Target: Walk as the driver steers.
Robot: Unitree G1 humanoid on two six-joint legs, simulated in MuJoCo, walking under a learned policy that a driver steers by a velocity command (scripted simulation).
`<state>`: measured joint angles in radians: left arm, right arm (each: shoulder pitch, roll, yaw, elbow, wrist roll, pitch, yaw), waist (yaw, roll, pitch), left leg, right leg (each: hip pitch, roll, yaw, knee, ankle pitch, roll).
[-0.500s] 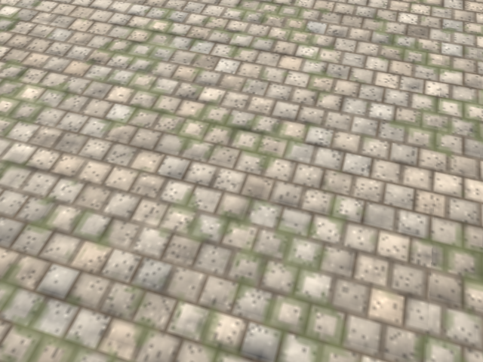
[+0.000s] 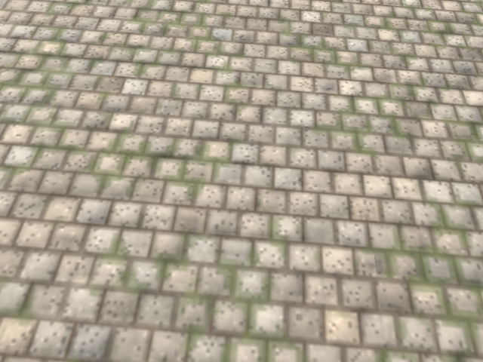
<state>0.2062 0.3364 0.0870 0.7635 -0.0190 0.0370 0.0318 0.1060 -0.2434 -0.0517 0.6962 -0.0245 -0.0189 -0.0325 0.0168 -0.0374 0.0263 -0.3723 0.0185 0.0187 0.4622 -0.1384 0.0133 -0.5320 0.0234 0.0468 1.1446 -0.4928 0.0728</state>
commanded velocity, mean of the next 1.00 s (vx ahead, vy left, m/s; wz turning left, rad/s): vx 0.01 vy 0.00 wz -0.07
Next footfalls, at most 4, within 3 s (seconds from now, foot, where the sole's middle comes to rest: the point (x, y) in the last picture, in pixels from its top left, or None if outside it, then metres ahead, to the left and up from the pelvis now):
0.24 right None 0.04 -0.15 -0.77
0.64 left None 0.08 0.09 -0.77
1.42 left None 0.00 0.08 -0.77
1.94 right None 0.05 -0.17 -0.77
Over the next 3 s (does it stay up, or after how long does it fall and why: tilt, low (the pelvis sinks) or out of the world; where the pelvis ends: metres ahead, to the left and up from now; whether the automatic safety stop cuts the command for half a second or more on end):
stays up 0.29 -0.13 0.00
